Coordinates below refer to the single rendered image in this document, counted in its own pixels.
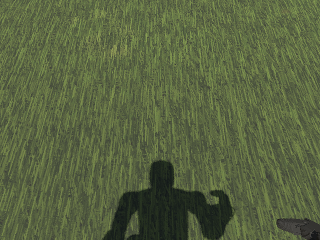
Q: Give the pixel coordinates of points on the robot right hand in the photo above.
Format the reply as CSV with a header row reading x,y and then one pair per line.
x,y
306,228

